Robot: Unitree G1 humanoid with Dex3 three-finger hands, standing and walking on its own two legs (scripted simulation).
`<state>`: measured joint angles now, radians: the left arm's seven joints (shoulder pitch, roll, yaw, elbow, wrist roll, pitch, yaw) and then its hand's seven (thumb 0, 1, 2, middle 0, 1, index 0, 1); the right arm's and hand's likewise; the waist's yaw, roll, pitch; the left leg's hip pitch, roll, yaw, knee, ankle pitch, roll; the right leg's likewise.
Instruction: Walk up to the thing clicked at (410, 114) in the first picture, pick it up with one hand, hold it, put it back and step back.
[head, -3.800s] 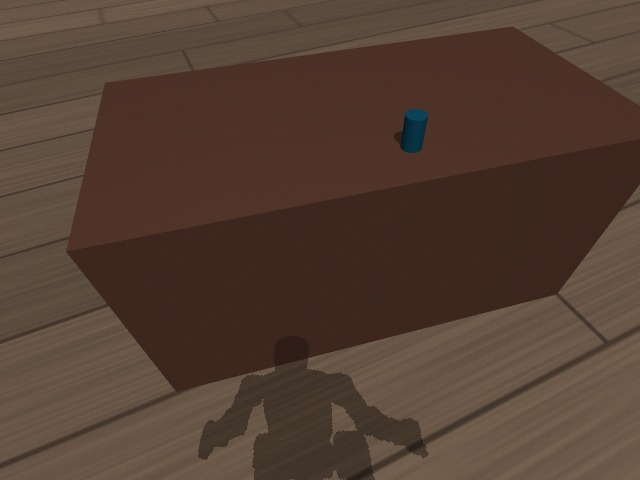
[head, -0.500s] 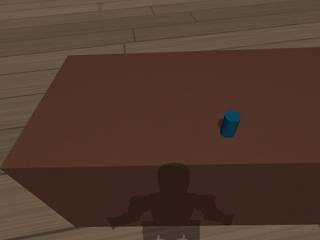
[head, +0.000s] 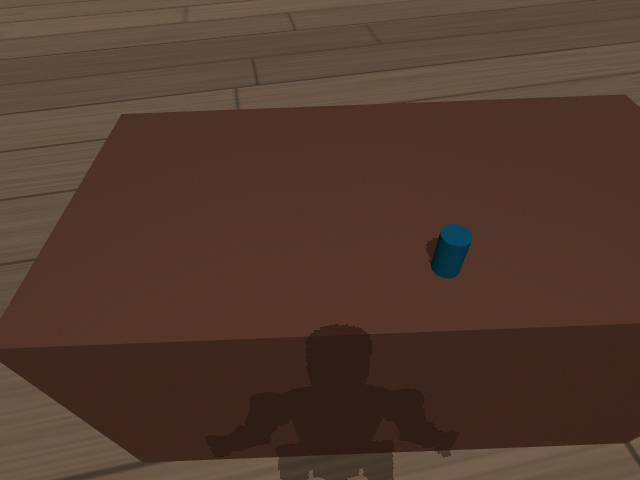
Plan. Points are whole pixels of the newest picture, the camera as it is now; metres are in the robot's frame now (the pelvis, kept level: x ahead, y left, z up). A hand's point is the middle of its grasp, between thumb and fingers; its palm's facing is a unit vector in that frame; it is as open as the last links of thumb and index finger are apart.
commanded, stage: stand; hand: right
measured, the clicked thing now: (450, 251) +0.49 -0.21 -0.04
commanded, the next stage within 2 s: none
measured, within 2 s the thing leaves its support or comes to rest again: neither
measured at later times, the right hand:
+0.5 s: hand out of the picture +0.09 -0.26 -0.16, palm faces -0.03 +0.94 -0.33, open 7.4 cm
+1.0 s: hand out of the picture +0.08 -0.27 -0.16, palm faces -0.03 +0.94 -0.33, open 7.4 cm
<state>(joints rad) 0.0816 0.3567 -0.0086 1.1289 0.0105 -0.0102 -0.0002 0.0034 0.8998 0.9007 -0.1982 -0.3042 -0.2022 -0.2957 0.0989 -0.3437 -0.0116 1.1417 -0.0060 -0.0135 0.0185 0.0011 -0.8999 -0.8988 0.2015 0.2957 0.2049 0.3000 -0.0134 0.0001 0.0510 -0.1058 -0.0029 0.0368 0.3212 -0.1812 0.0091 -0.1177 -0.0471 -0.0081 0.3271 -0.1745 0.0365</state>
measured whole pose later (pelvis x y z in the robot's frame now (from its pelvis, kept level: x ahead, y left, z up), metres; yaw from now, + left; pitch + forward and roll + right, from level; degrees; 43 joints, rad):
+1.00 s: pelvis +0.00 -0.02 +0.00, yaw +1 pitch -2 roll +0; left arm 0.10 0.35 -0.01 1.13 0.01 -0.01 0.00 0.00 0.90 0.90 -0.20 -0.30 -0.20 -0.30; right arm 0.11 -0.35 0.00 1.14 -0.01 -0.02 0.01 0.00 -0.90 -0.90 0.20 0.30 0.20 0.30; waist -0.01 0.01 0.04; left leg -0.10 0.02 0.02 0.30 -0.18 -0.01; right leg -0.10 -0.02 -0.03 0.30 -0.17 0.01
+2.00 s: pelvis +0.02 -0.01 +0.00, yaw +0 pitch -1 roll +0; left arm 0.11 0.35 -0.01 1.12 0.01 -0.01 0.00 0.00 0.90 0.90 -0.20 -0.30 -0.20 -0.30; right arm 0.11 -0.35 0.00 1.13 -0.01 -0.02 0.01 0.00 -0.90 -0.90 0.20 0.30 0.21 0.30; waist 0.00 0.01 0.05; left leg -0.08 0.02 0.02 0.29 -0.19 -0.01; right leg -0.09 -0.03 -0.02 0.30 -0.18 0.02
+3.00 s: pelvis +0.02 -0.01 +0.00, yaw +0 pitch -1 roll +0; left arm 0.24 0.24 0.09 0.61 -0.02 -0.04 0.07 -0.01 -0.52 0.05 -0.05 -0.06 -0.06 -0.05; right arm 0.37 -0.29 -0.20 0.18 0.05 -0.08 -0.06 -0.02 0.57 -0.04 0.05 0.05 0.06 0.06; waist -0.03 -0.03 0.02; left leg -0.11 0.02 0.04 0.40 -0.26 -0.01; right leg -0.12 -0.02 -0.01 0.39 -0.24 0.02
